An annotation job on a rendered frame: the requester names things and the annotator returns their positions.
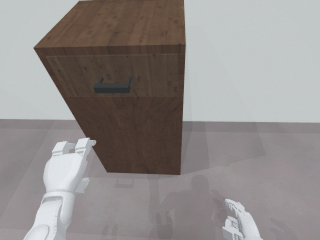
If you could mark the handle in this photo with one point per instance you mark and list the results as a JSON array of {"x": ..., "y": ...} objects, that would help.
[{"x": 112, "y": 87}]

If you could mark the robot left forearm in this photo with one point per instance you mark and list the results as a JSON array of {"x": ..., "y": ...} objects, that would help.
[{"x": 53, "y": 216}]

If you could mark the robot left hand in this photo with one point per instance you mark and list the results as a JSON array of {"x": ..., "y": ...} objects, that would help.
[{"x": 64, "y": 171}]

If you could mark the robot right hand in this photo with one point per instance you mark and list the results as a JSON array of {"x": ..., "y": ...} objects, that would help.
[{"x": 242, "y": 227}]

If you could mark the cabinet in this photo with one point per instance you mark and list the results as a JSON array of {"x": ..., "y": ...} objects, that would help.
[{"x": 133, "y": 134}]

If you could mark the drawer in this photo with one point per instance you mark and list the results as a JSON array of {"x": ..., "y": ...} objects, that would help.
[{"x": 151, "y": 74}]

